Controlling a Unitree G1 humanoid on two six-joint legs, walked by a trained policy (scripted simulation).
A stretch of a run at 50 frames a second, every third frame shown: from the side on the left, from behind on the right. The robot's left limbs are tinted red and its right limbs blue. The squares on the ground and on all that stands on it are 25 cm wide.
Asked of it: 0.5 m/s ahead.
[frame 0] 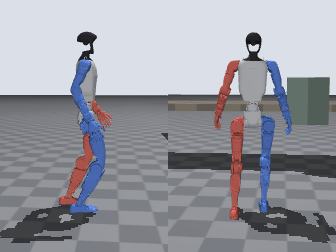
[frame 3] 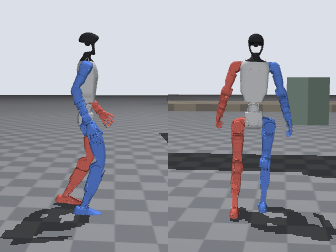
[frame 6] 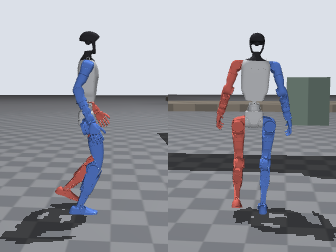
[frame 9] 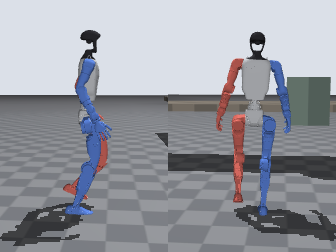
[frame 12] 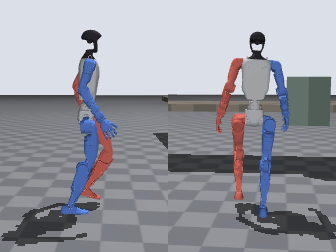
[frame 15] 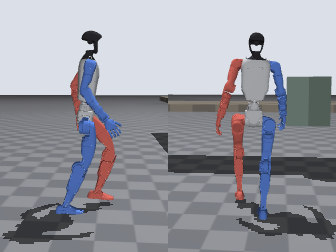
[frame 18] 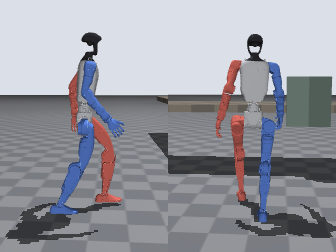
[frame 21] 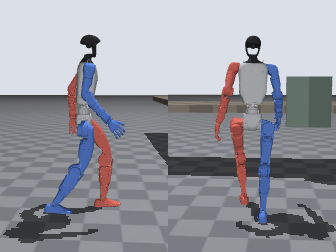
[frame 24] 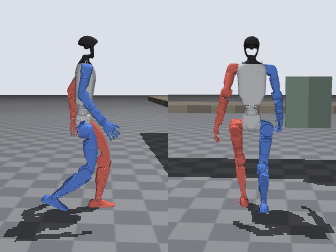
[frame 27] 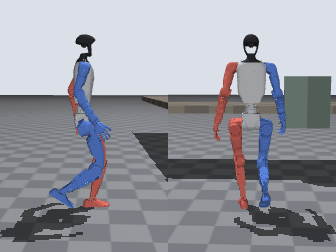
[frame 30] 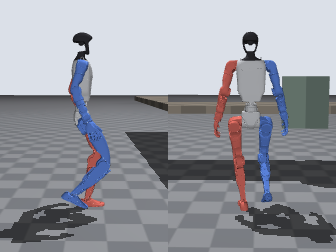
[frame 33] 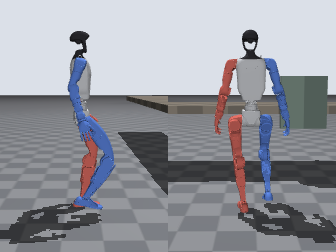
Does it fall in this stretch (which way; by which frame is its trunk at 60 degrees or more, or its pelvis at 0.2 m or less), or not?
no
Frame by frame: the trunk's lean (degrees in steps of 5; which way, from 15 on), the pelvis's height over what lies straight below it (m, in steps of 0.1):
0: 0, 0.8
3: 5, 0.8
6: 5, 0.8
9: 5, 0.8
12: 5, 0.8
15: 5, 0.8
18: 5, 0.8
21: 5, 0.7
24: 5, 0.7
27: 5, 0.8
30: 0, 0.8
33: 0, 0.8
